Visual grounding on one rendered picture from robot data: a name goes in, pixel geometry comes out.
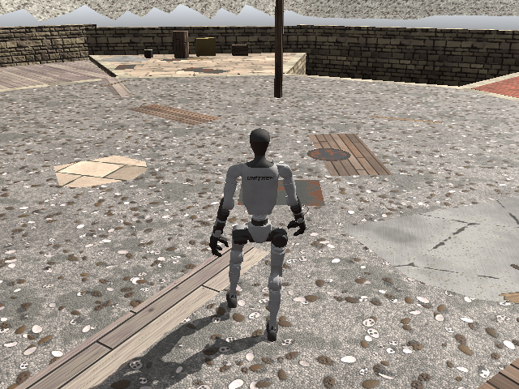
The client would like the right robot upper arm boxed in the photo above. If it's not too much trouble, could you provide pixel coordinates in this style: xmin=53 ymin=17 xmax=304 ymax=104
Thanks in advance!
xmin=277 ymin=163 xmax=298 ymax=206

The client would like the robot left thigh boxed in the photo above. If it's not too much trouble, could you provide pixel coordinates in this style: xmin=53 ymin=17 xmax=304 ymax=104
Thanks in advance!
xmin=231 ymin=224 xmax=249 ymax=264

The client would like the right robot forearm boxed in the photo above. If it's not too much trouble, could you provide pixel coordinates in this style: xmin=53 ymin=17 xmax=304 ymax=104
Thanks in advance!
xmin=290 ymin=194 xmax=305 ymax=224

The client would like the left robot upper arm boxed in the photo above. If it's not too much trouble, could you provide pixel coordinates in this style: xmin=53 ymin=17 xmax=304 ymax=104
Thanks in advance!
xmin=222 ymin=164 xmax=243 ymax=210

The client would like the left robot forearm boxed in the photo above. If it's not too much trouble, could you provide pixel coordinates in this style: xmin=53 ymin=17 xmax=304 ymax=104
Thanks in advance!
xmin=212 ymin=198 xmax=229 ymax=237

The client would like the robot right thigh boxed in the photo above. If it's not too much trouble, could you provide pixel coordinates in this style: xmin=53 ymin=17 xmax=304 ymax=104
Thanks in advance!
xmin=268 ymin=227 xmax=288 ymax=291

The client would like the left robot hand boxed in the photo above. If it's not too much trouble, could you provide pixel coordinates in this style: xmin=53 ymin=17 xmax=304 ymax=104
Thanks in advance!
xmin=209 ymin=235 xmax=229 ymax=257

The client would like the robot thigh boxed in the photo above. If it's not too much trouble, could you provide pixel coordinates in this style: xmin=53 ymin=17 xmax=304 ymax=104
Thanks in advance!
xmin=268 ymin=227 xmax=288 ymax=291
xmin=231 ymin=224 xmax=249 ymax=264

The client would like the right robot hand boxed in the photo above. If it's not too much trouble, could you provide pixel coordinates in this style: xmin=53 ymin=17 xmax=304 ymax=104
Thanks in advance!
xmin=287 ymin=220 xmax=306 ymax=236

